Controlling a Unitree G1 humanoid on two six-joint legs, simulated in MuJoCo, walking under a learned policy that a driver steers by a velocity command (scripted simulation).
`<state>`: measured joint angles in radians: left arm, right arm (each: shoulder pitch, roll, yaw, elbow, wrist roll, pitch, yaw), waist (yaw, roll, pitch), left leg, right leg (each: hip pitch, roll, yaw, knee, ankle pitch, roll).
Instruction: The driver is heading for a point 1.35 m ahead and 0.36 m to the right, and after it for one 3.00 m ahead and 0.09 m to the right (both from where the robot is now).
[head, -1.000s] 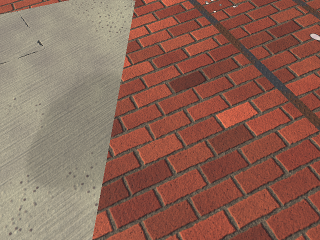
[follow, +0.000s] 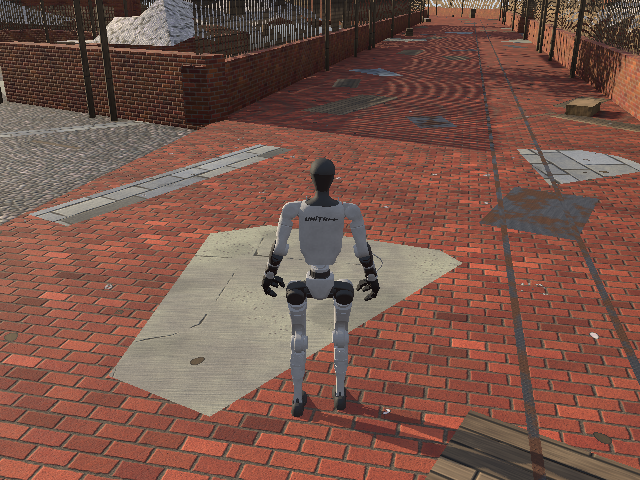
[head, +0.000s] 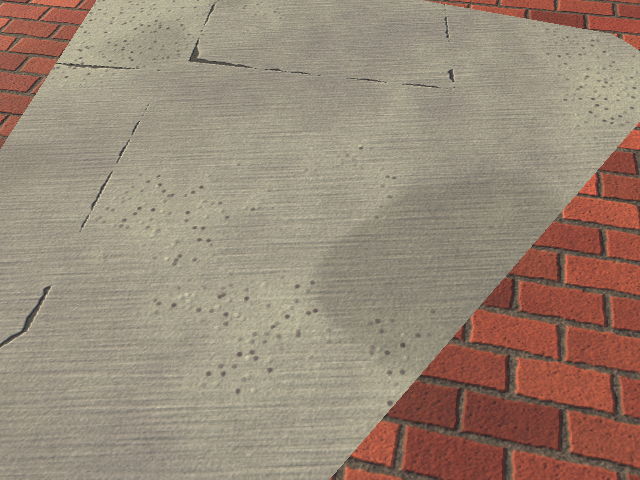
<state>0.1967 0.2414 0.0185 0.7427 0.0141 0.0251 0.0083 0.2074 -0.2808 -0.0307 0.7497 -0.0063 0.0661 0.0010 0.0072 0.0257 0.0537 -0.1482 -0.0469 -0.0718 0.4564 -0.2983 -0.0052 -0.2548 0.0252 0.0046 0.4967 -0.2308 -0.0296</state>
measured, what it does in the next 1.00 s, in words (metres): stands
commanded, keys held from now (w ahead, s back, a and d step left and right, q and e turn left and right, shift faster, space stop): shift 0.84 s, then s+shift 0.16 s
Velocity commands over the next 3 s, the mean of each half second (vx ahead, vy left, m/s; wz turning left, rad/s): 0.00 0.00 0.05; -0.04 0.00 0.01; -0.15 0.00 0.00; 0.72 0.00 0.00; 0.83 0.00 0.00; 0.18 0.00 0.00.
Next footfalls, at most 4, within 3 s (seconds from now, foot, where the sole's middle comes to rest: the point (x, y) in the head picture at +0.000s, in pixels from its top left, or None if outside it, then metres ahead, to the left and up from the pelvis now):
1.24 right None -0.04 -0.13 -0.77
1.66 left None -0.18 0.03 -0.77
2.10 right None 0.20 -0.23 -0.77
2.56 left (396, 414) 0.62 -0.10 -0.77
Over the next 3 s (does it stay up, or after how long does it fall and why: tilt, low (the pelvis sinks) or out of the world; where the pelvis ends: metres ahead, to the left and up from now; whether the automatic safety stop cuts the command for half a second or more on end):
stays up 0.51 -0.18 0.00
